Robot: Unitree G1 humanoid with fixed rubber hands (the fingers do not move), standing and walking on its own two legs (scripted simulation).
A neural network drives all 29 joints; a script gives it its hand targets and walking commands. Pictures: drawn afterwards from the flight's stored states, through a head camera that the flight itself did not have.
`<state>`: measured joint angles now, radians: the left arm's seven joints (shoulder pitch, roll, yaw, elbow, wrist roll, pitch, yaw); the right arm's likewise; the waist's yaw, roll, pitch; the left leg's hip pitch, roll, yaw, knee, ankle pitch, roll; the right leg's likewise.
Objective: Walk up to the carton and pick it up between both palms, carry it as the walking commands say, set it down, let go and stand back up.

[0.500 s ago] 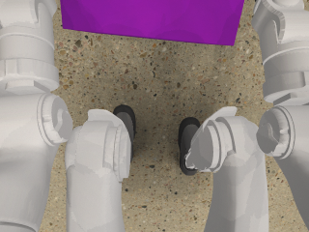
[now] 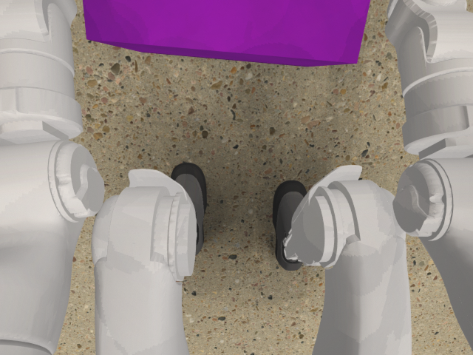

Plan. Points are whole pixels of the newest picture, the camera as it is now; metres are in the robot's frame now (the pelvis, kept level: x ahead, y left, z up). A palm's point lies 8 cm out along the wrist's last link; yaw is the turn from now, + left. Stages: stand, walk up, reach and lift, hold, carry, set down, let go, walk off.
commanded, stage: set down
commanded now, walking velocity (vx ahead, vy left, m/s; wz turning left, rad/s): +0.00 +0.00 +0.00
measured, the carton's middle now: out of the picture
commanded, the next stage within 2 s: none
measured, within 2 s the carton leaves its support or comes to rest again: neither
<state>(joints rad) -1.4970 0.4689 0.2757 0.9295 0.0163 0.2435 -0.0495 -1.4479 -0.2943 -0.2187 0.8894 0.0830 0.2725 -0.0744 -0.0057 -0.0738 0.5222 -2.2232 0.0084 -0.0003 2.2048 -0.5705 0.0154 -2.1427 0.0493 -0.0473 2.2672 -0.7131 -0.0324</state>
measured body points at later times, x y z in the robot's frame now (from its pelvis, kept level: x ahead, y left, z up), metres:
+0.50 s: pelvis +0.00 +0.00 +0.00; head +0.39 +0.03 +0.21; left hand +0.56 +0.23 -0.20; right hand +0.55 -0.16 -0.20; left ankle +0.12 +0.12 -0.33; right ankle +0.08 -0.10 -0.33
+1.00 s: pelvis +0.00 +0.00 -0.01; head +0.39 +0.02 +0.20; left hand +0.56 +0.27 -0.20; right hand +0.56 -0.17 -0.21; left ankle +0.12 +0.12 -0.33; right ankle +0.08 -0.10 -0.33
